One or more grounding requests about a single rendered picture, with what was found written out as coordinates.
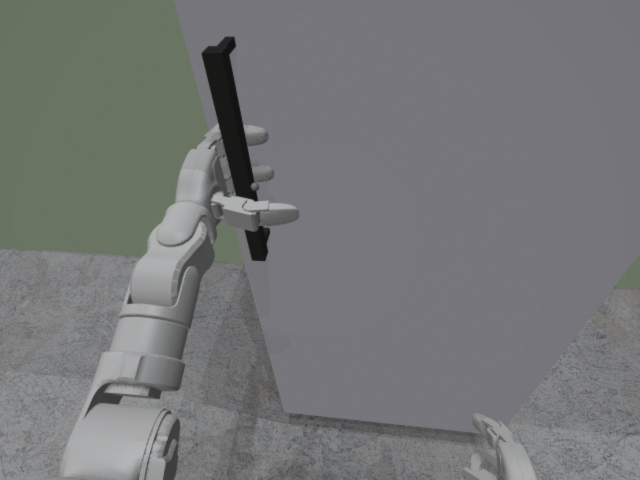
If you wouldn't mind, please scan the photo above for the left robot upper arm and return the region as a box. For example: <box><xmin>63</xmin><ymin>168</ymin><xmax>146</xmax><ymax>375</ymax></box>
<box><xmin>43</xmin><ymin>403</ymin><xmax>180</xmax><ymax>480</ymax></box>

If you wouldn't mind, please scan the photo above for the robot left hand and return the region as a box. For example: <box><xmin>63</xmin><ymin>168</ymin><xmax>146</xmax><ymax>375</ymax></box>
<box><xmin>175</xmin><ymin>123</ymin><xmax>299</xmax><ymax>232</ymax></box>

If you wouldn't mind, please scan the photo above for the robot left forearm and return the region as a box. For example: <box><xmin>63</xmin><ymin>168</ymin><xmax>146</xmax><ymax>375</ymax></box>
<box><xmin>59</xmin><ymin>202</ymin><xmax>217</xmax><ymax>477</ymax></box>

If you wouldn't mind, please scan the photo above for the fridge door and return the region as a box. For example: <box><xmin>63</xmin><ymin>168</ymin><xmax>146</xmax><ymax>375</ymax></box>
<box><xmin>174</xmin><ymin>0</ymin><xmax>640</xmax><ymax>434</ymax></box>

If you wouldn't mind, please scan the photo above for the robot right hand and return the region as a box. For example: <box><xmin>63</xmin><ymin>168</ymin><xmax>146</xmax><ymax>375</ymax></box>
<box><xmin>464</xmin><ymin>413</ymin><xmax>539</xmax><ymax>480</ymax></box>

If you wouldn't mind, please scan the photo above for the handle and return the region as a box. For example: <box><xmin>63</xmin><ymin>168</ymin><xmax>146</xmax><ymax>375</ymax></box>
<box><xmin>201</xmin><ymin>37</ymin><xmax>270</xmax><ymax>261</ymax></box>

